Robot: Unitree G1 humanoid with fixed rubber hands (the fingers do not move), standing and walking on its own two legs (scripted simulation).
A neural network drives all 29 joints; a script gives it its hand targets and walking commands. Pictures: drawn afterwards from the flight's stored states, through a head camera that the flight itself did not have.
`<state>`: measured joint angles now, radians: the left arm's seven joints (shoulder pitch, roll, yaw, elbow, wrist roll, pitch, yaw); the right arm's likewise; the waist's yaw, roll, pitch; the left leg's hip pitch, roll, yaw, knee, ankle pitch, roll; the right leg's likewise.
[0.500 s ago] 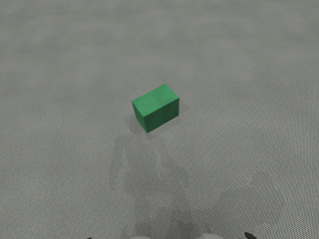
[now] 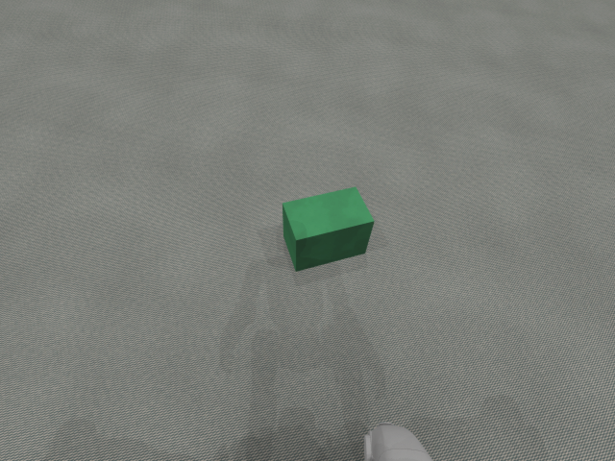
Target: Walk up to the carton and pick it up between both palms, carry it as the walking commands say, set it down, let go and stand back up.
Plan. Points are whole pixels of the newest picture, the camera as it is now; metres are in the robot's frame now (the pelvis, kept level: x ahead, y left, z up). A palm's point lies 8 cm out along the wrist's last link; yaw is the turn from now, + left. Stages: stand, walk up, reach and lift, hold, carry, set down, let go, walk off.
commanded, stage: walk up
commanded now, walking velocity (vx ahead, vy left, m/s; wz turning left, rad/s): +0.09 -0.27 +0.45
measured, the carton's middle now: (325, 229) +0.93 -0.06 -0.67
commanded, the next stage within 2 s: none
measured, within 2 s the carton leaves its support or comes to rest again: neither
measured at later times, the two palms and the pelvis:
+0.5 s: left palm out of the picture +0.08 +0.06 -0.17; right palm (570, 383) +0.24 -0.39 -0.13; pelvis +0.12 -0.16 -0.01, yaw +11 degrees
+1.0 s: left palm (354, 369) +0.26 -0.05 -0.13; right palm (600, 323) +0.35 -0.51 -0.16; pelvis +0.29 -0.28 +0.00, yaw +14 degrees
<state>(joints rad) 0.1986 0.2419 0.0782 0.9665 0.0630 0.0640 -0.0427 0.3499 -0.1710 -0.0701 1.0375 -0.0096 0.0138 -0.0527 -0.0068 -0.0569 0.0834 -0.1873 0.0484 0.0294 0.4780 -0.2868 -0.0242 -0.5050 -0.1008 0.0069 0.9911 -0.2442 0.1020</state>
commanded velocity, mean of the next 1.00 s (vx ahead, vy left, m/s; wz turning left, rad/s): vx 0.22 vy -0.22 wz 0.22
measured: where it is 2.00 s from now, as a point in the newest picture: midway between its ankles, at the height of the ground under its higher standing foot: (369, 344)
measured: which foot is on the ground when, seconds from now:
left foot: down 0.00-0.18, up 0.20-0.44, down 0.46-0.84, up 0.86-1.00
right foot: up 0.00-0.16, down 0.18-0.48, up 0.50-0.82, down 0.84-1.00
